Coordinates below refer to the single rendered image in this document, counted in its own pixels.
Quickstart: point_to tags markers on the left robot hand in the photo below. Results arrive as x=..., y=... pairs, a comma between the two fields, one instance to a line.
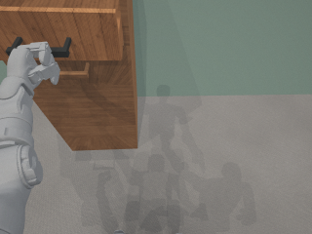
x=21, y=63

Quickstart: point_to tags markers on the handle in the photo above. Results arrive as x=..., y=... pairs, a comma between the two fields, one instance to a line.
x=57, y=52
x=73, y=75

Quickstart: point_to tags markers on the left robot forearm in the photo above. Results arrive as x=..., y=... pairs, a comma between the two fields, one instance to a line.
x=16, y=117

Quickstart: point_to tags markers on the robot left upper arm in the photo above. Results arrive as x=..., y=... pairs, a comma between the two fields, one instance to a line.
x=20, y=171

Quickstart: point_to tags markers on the drawer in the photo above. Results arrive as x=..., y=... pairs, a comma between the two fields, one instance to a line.
x=94, y=26

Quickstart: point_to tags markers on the cabinet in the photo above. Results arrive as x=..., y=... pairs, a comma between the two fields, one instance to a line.
x=98, y=112

